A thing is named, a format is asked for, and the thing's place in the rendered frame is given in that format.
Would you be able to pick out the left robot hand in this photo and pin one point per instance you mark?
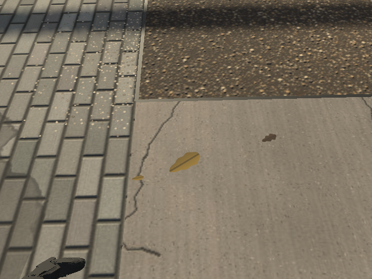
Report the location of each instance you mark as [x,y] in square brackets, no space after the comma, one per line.
[54,268]

